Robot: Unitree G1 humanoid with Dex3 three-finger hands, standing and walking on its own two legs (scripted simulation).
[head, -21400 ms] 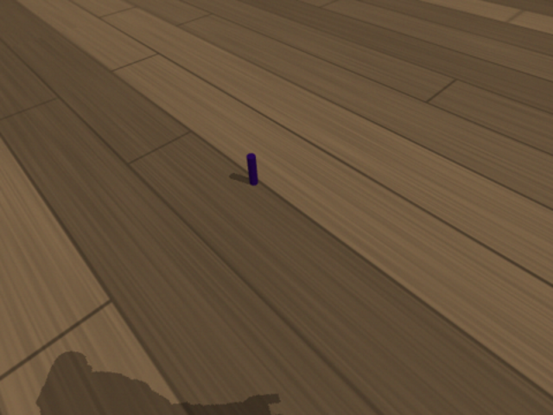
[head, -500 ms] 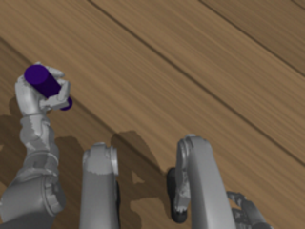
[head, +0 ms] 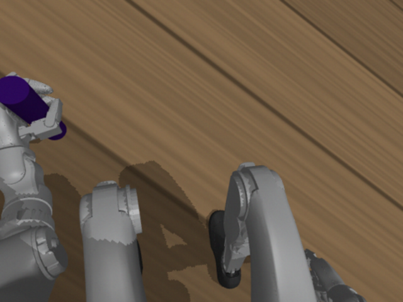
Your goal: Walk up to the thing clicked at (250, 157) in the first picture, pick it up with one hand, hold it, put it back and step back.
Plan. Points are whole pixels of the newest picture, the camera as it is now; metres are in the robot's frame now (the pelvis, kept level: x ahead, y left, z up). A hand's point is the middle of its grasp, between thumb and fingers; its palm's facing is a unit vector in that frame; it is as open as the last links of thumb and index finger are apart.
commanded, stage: crouch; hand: left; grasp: from the side
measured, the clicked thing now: (37, 114) +0.46 +0.27 -0.09
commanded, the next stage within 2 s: lower in 0.26 s
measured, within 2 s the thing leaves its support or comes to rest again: rests again in 1.62 s
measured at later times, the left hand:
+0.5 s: hand (53, 118) +0.46 +0.26 -0.13, palm faces +0.25 -0.97 -0.01, open 5.6 cm
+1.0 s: hand (65, 125) +0.47 +0.25 -0.18, palm faces +0.26 -0.96 -0.01, open 5.6 cm
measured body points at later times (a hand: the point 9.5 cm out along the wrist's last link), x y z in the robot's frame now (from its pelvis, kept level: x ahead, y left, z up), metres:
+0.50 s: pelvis +0.00 +0.01 -0.02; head +0.24 +0.10 +0.35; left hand +0.44 +0.31 -0.12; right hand +0.10 -0.27 -0.11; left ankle +0.08 +0.13 -0.29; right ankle +0.12 -0.13 -0.29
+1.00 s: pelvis -0.01 +0.01 -0.03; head +0.25 +0.14 +0.31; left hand +0.45 +0.31 -0.18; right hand +0.10 -0.27 -0.09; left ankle +0.08 +0.13 -0.29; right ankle +0.12 -0.13 -0.29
